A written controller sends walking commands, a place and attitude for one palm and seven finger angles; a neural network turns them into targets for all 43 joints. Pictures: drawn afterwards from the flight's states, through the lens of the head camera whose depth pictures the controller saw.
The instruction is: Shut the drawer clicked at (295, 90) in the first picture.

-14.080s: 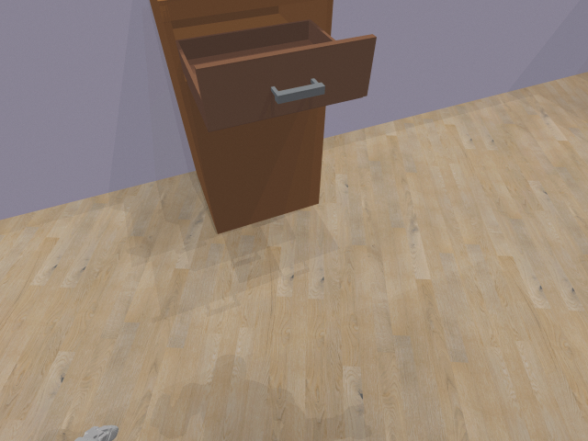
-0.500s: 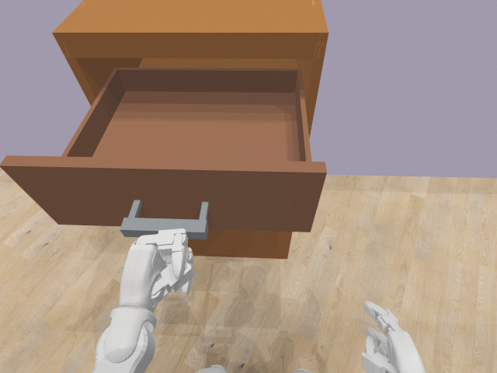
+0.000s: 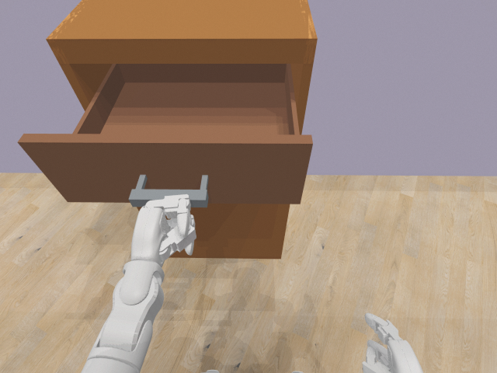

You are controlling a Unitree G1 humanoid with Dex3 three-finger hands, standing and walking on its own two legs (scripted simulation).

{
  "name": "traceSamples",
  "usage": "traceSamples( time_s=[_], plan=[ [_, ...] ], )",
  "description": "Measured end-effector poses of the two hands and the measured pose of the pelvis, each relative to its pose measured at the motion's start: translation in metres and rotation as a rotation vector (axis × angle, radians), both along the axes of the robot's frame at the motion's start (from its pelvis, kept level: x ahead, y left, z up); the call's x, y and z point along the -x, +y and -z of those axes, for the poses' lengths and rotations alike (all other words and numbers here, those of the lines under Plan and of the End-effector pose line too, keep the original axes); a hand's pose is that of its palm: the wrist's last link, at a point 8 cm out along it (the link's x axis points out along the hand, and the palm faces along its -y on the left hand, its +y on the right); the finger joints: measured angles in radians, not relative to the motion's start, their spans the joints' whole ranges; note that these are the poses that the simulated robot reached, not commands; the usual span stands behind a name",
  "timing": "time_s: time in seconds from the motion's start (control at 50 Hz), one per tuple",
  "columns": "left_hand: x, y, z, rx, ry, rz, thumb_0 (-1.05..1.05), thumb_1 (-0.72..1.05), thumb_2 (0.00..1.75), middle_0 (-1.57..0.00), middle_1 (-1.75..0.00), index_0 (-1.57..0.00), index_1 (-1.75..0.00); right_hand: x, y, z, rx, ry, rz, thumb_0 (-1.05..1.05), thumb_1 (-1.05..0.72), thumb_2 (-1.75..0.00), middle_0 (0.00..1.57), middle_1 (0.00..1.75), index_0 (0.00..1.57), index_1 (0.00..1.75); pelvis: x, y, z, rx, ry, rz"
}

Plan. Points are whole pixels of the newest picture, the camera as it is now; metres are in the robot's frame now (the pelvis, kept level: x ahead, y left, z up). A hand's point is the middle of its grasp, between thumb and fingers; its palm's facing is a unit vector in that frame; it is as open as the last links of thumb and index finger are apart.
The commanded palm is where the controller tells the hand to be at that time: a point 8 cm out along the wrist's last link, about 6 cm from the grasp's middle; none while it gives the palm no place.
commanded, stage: push the drawer shut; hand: left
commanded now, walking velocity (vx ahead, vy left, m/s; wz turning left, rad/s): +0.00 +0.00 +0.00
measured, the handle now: (171, 189) +0.39 +0.14 +0.07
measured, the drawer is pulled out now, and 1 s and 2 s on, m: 0.22 0.08 0.00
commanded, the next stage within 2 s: pull the fist back off the drawer in 1.98 s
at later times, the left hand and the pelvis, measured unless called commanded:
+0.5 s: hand (194, 196) +0.38 +0.10 +0.07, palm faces -0.02 -1.00 -0.03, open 3.0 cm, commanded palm +0.37 +0.16 +0.07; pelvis -0.01 +0.00 +0.00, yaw +0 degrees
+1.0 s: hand (198, 164) +0.46 +0.11 +0.07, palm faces +0.00 -1.00 -0.01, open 2.9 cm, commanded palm +0.44 +0.16 +0.07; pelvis +0.00 +0.01 -0.01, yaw -2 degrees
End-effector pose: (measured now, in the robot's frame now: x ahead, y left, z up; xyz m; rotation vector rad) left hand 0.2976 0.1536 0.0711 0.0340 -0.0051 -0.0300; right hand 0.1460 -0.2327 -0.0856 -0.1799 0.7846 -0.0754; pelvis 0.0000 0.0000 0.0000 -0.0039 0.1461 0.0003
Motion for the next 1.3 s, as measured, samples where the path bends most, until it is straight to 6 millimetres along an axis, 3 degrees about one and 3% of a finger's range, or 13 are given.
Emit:
traceSamples(
  time_s=[0.18,0.38,0.92,1.3],
  plan=[
    [-0.014,0.003,0.002,0.0,-0.011,-0.004,0.01,0.85,0.92,-1.4,-1.6,-1.4,-1.6,0.009,-0.006,0.005,0.016,0.048,0.01,0.01,-0.9,-0.9,0.2,0.3,0.2,0.3,0.003,0.0,0.0,0.001,0.003,-0.005],
    [-0.044,0.004,0.003,-0.001,-0.005,-0.011,-0.01,0.82,0.92,-1.4,-1.6,-1.4,-1.6,0.026,-0.007,0.012,0.018,0.1,0.037,0.01,-0.9,-0.9,0.2,0.3,0.2,0.3,0.007,0.001,0.0,0.002,0.018,-0.002],
    [-0.132,0.01,0.004,0.022,0.013,-0.026,-0.04,0.77,0.87,-1.4,-1.6,-1.4,-1.6,0.116,-0.014,0.024,0.047,0.344,0.166,0.01,-0.91,-0.9,0.2,0.3,0.2,0.3,0.006,0.011,0.004,0.01,0.102,0.029],
    [-0.167,0.005,0.002,0.019,0.012,-0.036,-0.01,0.81,0.9,-1.4,-1.6,-1.4,-1.6,0.141,-0.002,0.033,0.039,0.43,0.173,0.01,-0.9,-0.9,0.2,0.3,0.2,0.3,0.007,0.018,0.011,0.018,0.147,0.028]
  ],
)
